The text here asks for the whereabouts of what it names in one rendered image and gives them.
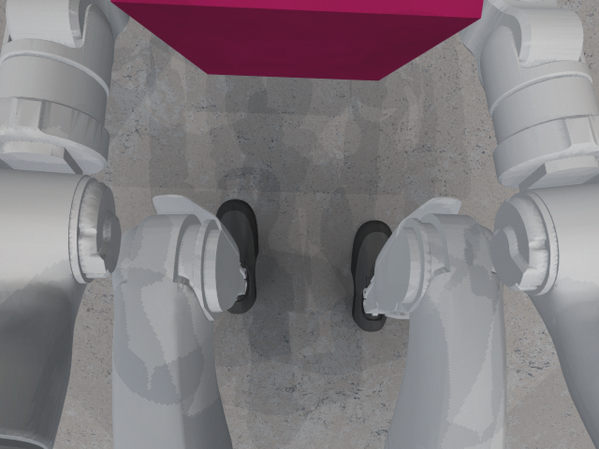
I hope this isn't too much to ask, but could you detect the robot right shin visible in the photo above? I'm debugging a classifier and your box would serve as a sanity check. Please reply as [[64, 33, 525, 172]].
[[363, 197, 496, 319]]

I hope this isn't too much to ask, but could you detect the left robot upper arm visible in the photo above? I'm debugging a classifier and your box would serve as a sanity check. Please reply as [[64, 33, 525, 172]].
[[0, 168, 122, 449]]

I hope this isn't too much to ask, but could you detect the right robot forearm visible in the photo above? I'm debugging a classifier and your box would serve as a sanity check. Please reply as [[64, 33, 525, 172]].
[[459, 0, 599, 191]]

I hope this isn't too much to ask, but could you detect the carton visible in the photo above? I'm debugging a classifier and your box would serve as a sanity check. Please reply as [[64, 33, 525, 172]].
[[110, 0, 484, 80]]

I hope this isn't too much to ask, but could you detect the left robot forearm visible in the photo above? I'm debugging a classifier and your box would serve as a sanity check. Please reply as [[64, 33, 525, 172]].
[[0, 0, 129, 175]]

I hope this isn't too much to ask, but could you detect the robot left shin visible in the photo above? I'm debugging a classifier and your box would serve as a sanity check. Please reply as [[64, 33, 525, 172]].
[[111, 195, 247, 309]]

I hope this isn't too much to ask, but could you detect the robot shin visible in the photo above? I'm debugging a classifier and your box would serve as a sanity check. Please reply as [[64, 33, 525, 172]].
[[111, 195, 247, 309], [363, 197, 496, 319]]

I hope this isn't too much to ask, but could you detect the right robot upper arm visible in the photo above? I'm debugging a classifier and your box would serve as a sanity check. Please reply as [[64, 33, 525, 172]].
[[489, 182, 599, 449]]

